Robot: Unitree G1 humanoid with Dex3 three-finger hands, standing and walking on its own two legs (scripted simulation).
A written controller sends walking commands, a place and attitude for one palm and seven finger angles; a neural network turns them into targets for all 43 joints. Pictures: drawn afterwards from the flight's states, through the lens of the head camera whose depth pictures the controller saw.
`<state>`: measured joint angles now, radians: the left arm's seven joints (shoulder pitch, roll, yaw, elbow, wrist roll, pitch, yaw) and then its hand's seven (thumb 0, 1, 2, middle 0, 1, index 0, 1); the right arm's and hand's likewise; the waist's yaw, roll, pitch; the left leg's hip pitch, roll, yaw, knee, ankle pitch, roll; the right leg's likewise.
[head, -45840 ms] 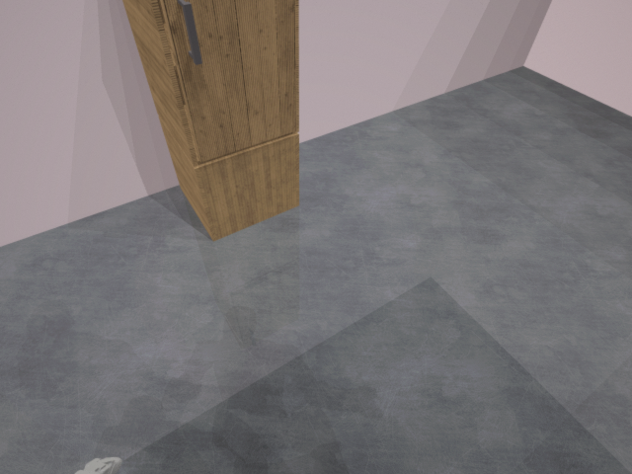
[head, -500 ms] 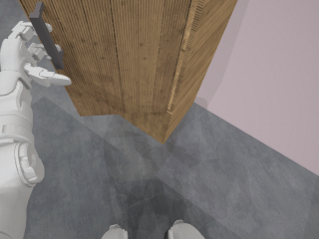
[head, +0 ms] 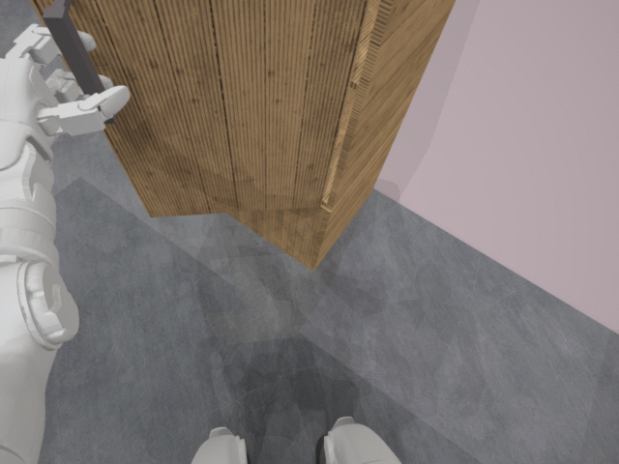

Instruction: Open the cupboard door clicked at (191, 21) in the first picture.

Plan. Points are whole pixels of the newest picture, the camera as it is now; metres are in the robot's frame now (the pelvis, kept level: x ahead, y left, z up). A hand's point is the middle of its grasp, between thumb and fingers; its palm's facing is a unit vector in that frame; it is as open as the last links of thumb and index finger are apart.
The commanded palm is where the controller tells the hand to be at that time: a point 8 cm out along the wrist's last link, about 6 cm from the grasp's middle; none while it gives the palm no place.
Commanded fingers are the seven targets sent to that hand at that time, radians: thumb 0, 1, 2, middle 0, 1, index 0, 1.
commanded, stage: close the thumb around the handle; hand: left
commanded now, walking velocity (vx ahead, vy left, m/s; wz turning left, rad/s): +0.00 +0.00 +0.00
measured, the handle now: (87, 61) +0.59 +0.21 +0.12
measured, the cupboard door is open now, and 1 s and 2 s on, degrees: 42 62 87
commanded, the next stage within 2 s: pull the door open along its arc in 0.26 s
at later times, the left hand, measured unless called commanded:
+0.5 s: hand (104, 94) +0.54 +0.19 +0.12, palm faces +0.00 -1.00 -0.01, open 5.5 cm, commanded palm +0.51 +0.23 +0.12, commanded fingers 0.00 0.90 0.90 -0.40 -1.35 -0.40 -1.35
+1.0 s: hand (134, 178) +0.42 +0.15 +0.12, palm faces +0.10 -0.99 +0.06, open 5.9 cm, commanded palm +0.37 +0.20 +0.12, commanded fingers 0.00 0.90 0.90 -0.40 -1.35 -0.40 -1.35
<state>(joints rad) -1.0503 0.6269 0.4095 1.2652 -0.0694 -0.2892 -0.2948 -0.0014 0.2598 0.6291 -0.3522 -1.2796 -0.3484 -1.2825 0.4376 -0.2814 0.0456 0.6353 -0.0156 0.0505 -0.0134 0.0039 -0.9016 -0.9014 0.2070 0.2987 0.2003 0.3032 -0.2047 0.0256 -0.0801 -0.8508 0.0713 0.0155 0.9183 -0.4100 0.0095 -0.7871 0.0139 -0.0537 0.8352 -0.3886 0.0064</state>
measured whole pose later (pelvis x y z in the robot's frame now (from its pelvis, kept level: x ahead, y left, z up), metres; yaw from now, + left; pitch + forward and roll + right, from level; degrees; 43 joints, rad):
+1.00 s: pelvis +0.02 -0.01 +0.02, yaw -1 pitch +12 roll -1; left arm -0.35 0.19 0.25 0.47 -0.19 -0.18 -0.03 0.00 0.73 0.77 -0.36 -1.34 -0.36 -1.29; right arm 0.32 -0.25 0.00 0.54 0.02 0.04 0.02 0.01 -0.90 -0.90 0.20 0.30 0.20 0.30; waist -0.07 0.04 -0.13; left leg -0.57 0.06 0.07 0.77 -0.40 0.00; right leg -0.55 0.01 0.00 0.74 -0.39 0.00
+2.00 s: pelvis +0.00 -0.03 +0.03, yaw +4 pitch +2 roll +0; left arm -0.15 -0.13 -0.20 0.25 0.07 -0.06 0.59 0.01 -0.22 0.42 -0.31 -1.22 -0.31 -1.23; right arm 0.18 -0.18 0.01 0.64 -0.06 0.06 -0.01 0.01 -0.90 -0.90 0.20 0.30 0.20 0.30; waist 0.00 0.04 -0.06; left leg -0.41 0.03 -0.01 0.70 -0.33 -0.03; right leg -0.37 -0.02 -0.08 0.71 -0.38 -0.03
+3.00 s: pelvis -0.01 -0.02 +0.03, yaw +1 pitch +1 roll +1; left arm 0.03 0.06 -0.18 0.08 -0.06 -0.13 0.06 -0.01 -0.50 0.30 -0.17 -0.31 -0.15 -0.31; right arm 0.24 -0.20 0.05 0.56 0.00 -0.03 -0.01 0.01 -0.90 -0.90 0.21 0.30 0.20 0.30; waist 0.00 0.02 -0.03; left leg -0.38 0.03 0.04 0.69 -0.33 -0.01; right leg -0.37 -0.02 -0.03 0.72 -0.37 -0.01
